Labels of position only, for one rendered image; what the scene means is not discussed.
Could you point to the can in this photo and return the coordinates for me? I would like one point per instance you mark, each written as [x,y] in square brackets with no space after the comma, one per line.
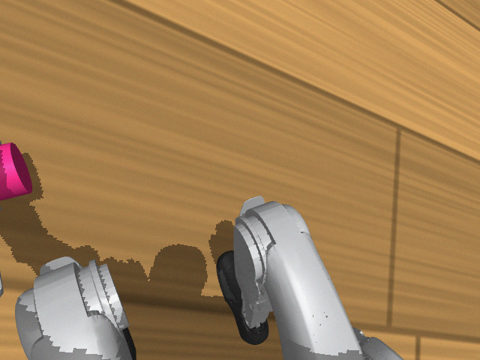
[14,175]

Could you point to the right robot foot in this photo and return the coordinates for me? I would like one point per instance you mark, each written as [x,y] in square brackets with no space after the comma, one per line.
[233,297]

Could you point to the right robot hand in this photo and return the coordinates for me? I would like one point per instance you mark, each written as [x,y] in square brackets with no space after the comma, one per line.
[374,349]

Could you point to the left robot foot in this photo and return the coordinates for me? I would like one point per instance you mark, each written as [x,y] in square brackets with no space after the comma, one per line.
[130,343]

